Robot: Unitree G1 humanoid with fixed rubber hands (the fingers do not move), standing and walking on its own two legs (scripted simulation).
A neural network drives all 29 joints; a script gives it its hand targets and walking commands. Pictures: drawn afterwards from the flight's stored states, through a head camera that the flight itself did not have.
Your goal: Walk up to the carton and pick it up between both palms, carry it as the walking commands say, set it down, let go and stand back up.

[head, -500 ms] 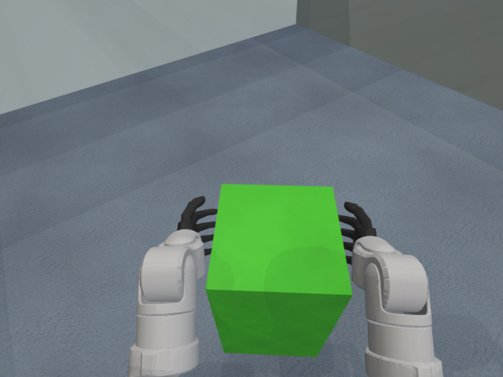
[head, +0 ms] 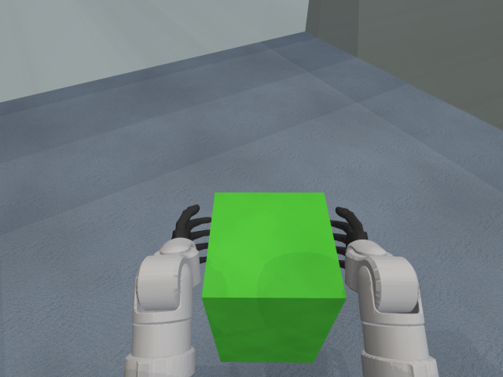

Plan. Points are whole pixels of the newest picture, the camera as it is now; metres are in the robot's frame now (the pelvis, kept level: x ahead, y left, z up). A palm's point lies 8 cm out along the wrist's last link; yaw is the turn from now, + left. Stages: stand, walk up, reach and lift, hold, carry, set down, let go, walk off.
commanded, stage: carry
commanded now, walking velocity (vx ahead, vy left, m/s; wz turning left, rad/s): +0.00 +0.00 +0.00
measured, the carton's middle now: (268, 284) +0.28 +0.00 +0.00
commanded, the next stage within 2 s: none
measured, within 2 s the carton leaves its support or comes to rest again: neither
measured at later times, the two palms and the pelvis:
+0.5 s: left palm (237, 247) +0.28 +0.05 +0.11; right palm (417, 264) +0.26 -0.20 +0.09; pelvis -0.01 -0.07 +0.00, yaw +1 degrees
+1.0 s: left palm (217, 265) +0.26 +0.08 +0.10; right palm (399, 272) +0.25 -0.18 +0.09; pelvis -0.04 -0.05 +0.01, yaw +1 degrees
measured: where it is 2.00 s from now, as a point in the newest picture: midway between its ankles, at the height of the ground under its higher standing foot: outside the picture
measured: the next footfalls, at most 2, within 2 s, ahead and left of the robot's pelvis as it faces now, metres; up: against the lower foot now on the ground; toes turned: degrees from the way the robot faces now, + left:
right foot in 0.22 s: +0.04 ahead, -0.17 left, +0.00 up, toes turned +11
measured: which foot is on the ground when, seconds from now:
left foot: down 0.00-1.00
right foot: up 0.00-0.20, down 0.22-1.00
